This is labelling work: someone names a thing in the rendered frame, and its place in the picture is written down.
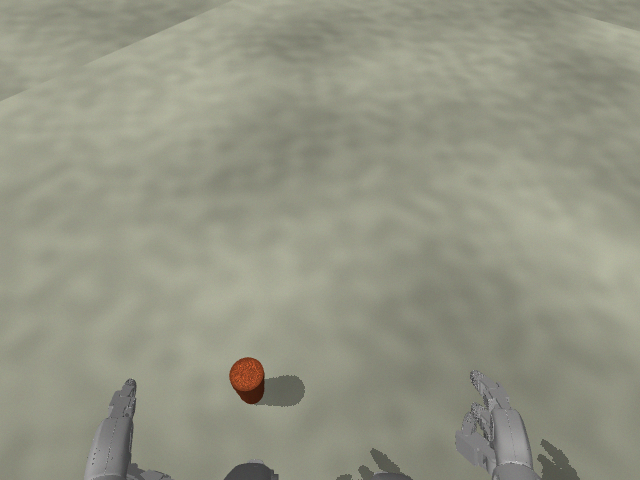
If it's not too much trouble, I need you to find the cup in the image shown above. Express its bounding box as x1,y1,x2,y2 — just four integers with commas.
229,357,265,404

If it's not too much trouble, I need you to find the left robot hand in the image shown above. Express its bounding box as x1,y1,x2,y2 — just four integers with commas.
84,379,174,480

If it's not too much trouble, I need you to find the right robot hand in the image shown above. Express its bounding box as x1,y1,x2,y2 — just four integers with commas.
455,370,533,476

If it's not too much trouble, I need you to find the right robot arm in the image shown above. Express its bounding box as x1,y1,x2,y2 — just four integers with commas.
492,463,542,480

